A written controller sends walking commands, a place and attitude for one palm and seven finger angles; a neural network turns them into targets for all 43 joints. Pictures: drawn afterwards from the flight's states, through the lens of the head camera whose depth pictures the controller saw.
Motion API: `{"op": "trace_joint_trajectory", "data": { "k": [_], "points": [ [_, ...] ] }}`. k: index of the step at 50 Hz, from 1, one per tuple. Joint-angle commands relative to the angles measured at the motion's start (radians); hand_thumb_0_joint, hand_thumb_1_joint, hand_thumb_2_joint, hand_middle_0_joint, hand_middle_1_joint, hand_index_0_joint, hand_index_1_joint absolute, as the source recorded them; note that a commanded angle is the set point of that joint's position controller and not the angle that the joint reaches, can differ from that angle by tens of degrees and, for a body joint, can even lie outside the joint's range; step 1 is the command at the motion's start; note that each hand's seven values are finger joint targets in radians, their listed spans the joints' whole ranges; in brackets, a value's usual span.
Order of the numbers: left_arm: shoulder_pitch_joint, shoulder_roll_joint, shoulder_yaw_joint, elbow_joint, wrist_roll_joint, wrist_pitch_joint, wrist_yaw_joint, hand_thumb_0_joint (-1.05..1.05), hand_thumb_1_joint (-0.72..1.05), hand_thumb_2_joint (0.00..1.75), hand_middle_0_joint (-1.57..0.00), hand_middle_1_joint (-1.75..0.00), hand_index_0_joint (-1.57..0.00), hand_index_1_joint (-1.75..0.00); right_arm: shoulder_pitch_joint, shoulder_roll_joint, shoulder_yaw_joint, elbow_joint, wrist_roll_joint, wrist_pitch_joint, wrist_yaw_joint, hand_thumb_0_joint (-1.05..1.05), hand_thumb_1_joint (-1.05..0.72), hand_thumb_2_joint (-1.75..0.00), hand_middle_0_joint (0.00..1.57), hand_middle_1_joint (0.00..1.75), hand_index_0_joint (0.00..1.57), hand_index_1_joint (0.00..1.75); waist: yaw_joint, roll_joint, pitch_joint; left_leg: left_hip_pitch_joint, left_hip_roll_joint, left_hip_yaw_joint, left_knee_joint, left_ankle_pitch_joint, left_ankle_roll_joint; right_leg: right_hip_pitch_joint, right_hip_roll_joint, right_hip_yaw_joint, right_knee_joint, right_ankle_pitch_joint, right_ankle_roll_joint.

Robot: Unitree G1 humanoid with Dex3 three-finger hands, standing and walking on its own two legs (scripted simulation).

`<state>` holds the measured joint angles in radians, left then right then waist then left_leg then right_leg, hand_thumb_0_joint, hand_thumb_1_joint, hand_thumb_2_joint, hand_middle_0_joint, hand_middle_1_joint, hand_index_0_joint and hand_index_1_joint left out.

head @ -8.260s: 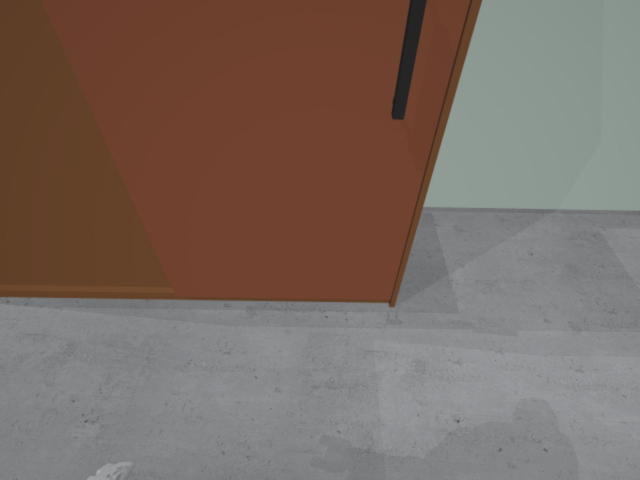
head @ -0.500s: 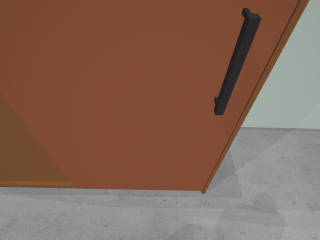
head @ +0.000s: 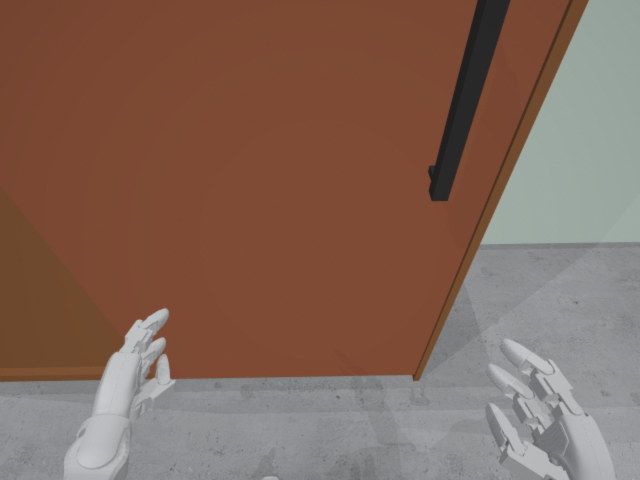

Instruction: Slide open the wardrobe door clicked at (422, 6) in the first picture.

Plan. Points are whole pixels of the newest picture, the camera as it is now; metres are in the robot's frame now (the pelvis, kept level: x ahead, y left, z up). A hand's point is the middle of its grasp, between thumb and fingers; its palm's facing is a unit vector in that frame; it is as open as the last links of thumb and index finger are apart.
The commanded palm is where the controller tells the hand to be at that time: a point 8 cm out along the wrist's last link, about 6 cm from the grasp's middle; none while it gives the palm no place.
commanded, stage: raise the hand with hooked fingers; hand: right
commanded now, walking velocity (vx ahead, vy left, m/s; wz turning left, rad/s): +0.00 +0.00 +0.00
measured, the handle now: (458, 100) +0.52 -0.14 +0.23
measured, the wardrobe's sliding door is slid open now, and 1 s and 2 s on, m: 0.00 0.00 0.00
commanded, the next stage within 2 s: move the hooked fingers beside the handle in 1.70 s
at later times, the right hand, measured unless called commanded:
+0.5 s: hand (603, 363) +0.23 -0.25 +0.13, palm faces +0.01 +1.00 -0.09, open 11.5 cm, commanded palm +0.19 -0.29 +0.14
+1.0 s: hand out of the picture +0.27 -0.30 +0.22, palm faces +0.05 +0.99 -0.13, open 13.9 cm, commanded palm +0.23 -0.34 +0.23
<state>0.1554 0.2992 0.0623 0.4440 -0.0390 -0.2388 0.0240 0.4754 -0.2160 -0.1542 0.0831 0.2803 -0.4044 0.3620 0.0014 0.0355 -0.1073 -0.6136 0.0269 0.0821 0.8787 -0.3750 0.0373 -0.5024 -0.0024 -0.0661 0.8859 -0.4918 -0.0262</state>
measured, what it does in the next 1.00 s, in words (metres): stands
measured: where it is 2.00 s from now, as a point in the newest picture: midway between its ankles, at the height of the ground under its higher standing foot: outside the picture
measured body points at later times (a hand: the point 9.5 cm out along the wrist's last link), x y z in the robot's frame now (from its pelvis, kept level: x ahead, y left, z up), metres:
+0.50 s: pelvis +0.01 -0.02 +0.02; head +0.02 -0.01 +0.47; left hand +0.17 +0.20 -0.06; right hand +0.22 -0.30 +0.14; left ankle +0.04 +0.10 -0.69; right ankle -0.02 -0.10 -0.69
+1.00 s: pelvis +0.02 -0.02 +0.04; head +0.00 -0.01 +0.49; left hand +0.23 +0.17 -0.02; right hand +0.26 -0.35 +0.23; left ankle +0.04 +0.10 -0.69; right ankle -0.02 -0.10 -0.69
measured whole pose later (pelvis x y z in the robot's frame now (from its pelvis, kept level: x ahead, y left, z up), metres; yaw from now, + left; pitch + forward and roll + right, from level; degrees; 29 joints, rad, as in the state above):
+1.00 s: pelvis +0.02 -0.02 +0.04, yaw -2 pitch -2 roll +1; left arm 0.22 0.25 -0.11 0.59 -0.07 -0.26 0.08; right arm -0.03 -0.47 -0.44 0.00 0.34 0.15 0.47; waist -0.07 -0.05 -0.03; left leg -0.22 0.03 0.12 0.49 -0.23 0.00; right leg -0.14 0.03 -0.03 0.53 -0.35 -0.05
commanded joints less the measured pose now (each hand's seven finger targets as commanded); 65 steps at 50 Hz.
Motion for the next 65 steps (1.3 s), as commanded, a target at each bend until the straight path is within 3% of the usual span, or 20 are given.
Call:
{"op": "trace_joint_trajectory", "data": {
  "k": [1,2,5,6,7,11,12,15,17,20,22,27,36,45,48,49,53,57,59,65],
  "points": [
    [0.045,0.057,0.001,-0.133,0.006,-0.035,0.013,0.00,0.90,0.90,-0.20,-0.30,-0.20,-0.30,-0.146,-0.149,-0.120,-0.480,0.026,-0.102,-0.091,0.00,-0.41,-0.69,0.24,0.62,0.24,0.62,0.002,-0.156,-0.141,0.175,-0.013,-0.081,-0.133,0.166,-0.010,-0.034,0.016,0.057,-0.104,0.286,0.007],
    [0.060,0.066,-0.010,-0.117,0.016,-0.039,0.016,0.00,0.90,0.90,-0.20,-0.30,-0.20,-0.30,-0.237,-0.148,-0.077,-0.522,0.015,-0.120,-0.093,0.00,-0.39,-0.68,0.24,0.63,0.24,0.63,0.039,-0.150,-0.121,0.144,-0.023,-0.071,-0.118,0.185,-0.011,-0.019,0.009,0.075,-0.095,0.289,0.004],
    [0.060,0.078,-0.023,-0.074,0.002,-0.067,0.025,0.00,0.90,0.90,-0.20,-0.30,-0.20,-0.30,-0.245,-0.137,-0.012,-0.460,-0.008,-0.120,-0.055,0.00,-0.32,-0.65,0.24,0.68,0.24,0.68,0.067,-0.169,-0.071,0.106,-0.023,-0.059,-0.148,0.137,-0.012,-0.008,-0.001,0.095,-0.100,0.244,0.000],
    [0.056,0.083,-0.026,-0.062,-0.004,-0.076,0.031,0.00,0.90,0.90,-0.20,-0.30,-0.20,-0.30,-0.263,-0.162,-0.024,-0.424,-0.007,-0.100,-0.037,0.00,-0.29,-0.64,0.24,0.69,0.24,0.69,0.070,-0.143,-0.061,0.112,-0.022,-0.062,-0.168,0.098,-0.014,-0.016,-0.003,0.102,-0.111,0.212,-0.001],
    [0.050,0.091,-0.034,-0.050,-0.007,-0.079,0.038,0.00,0.90,0.90,-0.20,-0.30,-0.20,-0.30,-0.267,-0.173,-0.030,-0.379,0.001,-0.065,-0.013,0.00,-0.27,-0.63,0.25,0.70,0.25,0.70,0.067,-0.145,-0.037,0.126,-0.024,-0.058,-0.180,0.099,-0.009,-0.014,-0.004,0.112,-0.126,0.210,-0.002],
    [0.010,0.085,-0.042,-0.054,-0.021,-0.091,0.054,0.00,0.90,0.90,-0.20,-0.30,-0.20,-0.30,-0.205,-0.245,-0.142,-0.310,0.033,0.097,0.026,0.00,-0.18,-0.59,0.25,0.76,0.25,0.76,0.005,-0.059,-0.108,0.256,-0.006,-0.050,-0.228,0.098,-0.020,-0.010,-0.004,0.114,-0.189,0.230,0.000],
    [-0.003,0.082,-0.049,-0.052,-0.018,-0.092,0.055,0.00,0.90,0.90,-0.20,-0.30,-0.20,-0.30,-0.183,-0.269,-0.192,-0.275,0.053,0.133,0.027,0.00,-0.15,-0.58,0.25,0.78,0.25,0.78,-0.022,-0.084,-0.102,0.296,-0.007,-0.045,-0.227,0.139,-0.011,-0.005,-0.002,0.117,-0.204,0.269,0.005],
    [-0.014,0.068,-0.061,-0.058,-0.013,-0.102,0.052,0.00,0.90,0.90,-0.20,-0.30,-0.20,-0.30,-0.183,-0.267,-0.241,-0.327,0.091,0.176,0.010,0.00,-0.08,-0.55,0.26,0.82,0.26,0.82,-0.043,-0.020,-0.131,0.347,-0.007,-0.019,-0.232,0.209,-0.020,0.015,-0.004,0.116,-0.241,0.332,0.009],
    [-0.019,0.065,-0.065,-0.051,-0.008,-0.120,0.048,0.00,0.90,0.90,-0.20,-0.30,-0.20,-0.30,-0.187,-0.271,-0.265,-0.345,0.108,0.177,0.002,0.00,-0.04,-0.53,0.26,0.86,0.26,0.86,-0.053,-0.019,-0.117,0.371,-0.011,-0.014,-0.235,0.262,-0.015,0.036,-0.006,0.118,-0.255,0.382,0.013],
    [0.006,0.071,-0.062,-0.038,-0.010,-0.144,0.041,0.00,0.90,0.90,-0.20,-0.30,-0.20,-0.30,-0.192,-0.252,-0.246,-0.372,0.103,0.177,0.009,0.00,0.03,-0.50,0.27,0.90,0.27,0.90,-0.045,-0.056,-0.120,0.357,-0.011,-0.007,-0.243,0.292,-0.020,0.083,-0.008,0.106,-0.273,0.407,0.018],
    [0.007,0.082,-0.063,-0.028,-0.013,-0.153,0.044,0.00,0.90,0.90,-0.20,-0.30,-0.20,-0.30,-0.233,-0.250,-0.230,-0.366,0.098,0.194,0.018,0.00,0.08,-0.48,0.27,0.93,0.27,0.93,-0.037,-0.053,-0.074,0.348,-0.013,-0.005,-0.261,0.266,-0.018,0.093,-0.010,0.109,-0.288,0.388,0.017],
    [0.009,0.093,-0.064,-0.012,-0.019,-0.165,0.063,0.00,0.90,0.90,-0.20,-0.30,-0.20,-0.30,-0.373,-0.339,-0.274,-0.407,0.075,0.246,0.014,0.00,0.20,-0.43,0.28,1.00,0.28,1.00,-0.039,-0.108,-0.059,0.363,-0.013,-0.001,-0.299,0.228,-0.014,0.166,-0.015,0.124,-0.340,0.371,0.016],
    [-0.013,0.089,-0.085,0.001,-0.027,-0.147,0.080,0.00,0.90,0.90,-0.20,-0.30,-0.20,-0.30,-0.581,-0.394,-0.312,-0.348,0.079,0.346,0.041,0.00,0.41,-0.34,0.29,1.14,0.29,1.14,-0.045,-0.163,-0.009,0.412,-0.020,0.001,-0.365,0.264,-0.008,0.262,-0.014,0.142,-0.422,0.403,0.023],
    [-0.034,0.085,-0.104,-0.007,-0.031,-0.092,0.069,0.00,0.90,0.90,-0.20,-0.30,-0.20,-0.30,-0.723,-0.485,-0.384,-0.286,0.089,0.481,0.096,0.00,0.50,-0.30,0.30,1.20,0.30,1.20,-0.051,-0.119,-0.040,0.469,-0.024,0.003,-0.407,0.362,-0.006,0.323,-0.013,0.137,-0.453,0.501,0.030],
    [-0.045,0.082,-0.111,-0.009,-0.035,-0.072,0.068,0.00,0.90,0.90,-0.20,-0.30,-0.20,-0.30,-0.803,-0.516,-0.397,-0.277,0.089,0.509,0.107,0.00,0.50,-0.30,0.30,1.20,0.30,1.20,-0.051,-0.149,-0.048,0.479,-0.025,-0.001,-0.422,0.368,-0.002,0.344,-0.010,0.135,-0.464,0.511,0.030],
    [-0.045,0.082,-0.111,-0.010,-0.035,-0.069,0.070,0.00,0.90,0.90,-0.20,-0.30,-0.20,-0.30,-0.834,-0.527,-0.399,-0.274,0.086,0.515,0.111,0.00,0.50,-0.30,0.30,1.20,0.30,1.20,-0.047,-0.126,-0.057,0.477,-0.025,0.002,-0.425,0.364,-0.004,0.352,-0.011,0.140,-0.467,0.508,0.029],
    [-0.051,0.081,-0.115,-0.011,-0.038,-0.055,0.070,0.00,0.90,0.90,-0.20,-0.30,-0.20,-0.30,-0.903,-0.573,-0.418,-0.252,0.077,0.540,0.126,0.00,0.50,-0.30,0.30,1.20,0.30,1.20,-0.051,-0.155,-0.083,0.497,-0.024,-0.002,-0.440,0.373,0.000,0.379,-0.007,0.137,-0.479,0.520,0.028],
    [-0.056,0.089,-0.116,-0.008,-0.040,-0.043,0.066,0.00,0.90,0.90,-0.20,-0.30,-0.20,-0.30,-0.931,-0.622,-0.454,-0.172,0.082,0.574,0.146,0.00,0.50,-0.30,0.30,1.20,0.30,1.20,-0.059,-0.113,-0.072,0.517,-0.021,-0.004,-0.456,0.384,0.002,0.363,-0.002,0.135,-0.484,0.514,0.021],
    [-0.064,0.095,-0.115,-0.011,-0.043,-0.036,0.064,0.00,0.90,0.90,-0.20,-0.30,-0.20,-0.30,-0.982,-0.649,-0.465,-0.150,0.079,0.591,0.155,0.00,0.50,-0.30,0.30,1.20,0.30,1.20,-0.059,-0.135,-0.084,0.518,-0.016,-0.006,-0.454,0.392,0.003,0.367,0.001,0.135,-0.488,0.514,0.018],
    [-0.066,0.106,-0.105,-0.028,-0.053,-0.017,0.050,0.00,0.90,0.90,-0.20,-0.30,-0.20,-0.30,-0.928,-0.594,-0.416,-0.100,0.085,0.624,0.190,0.00,0.50,-0.30,0.30,1.20,0.30,1.20,-0.050,-0.088,-0.076,0.499,-0.010,-0.011,-0.444,0.395,-0.001,0.355,0.000,0.124,-0.476,0.499,0.011]
  ]
}}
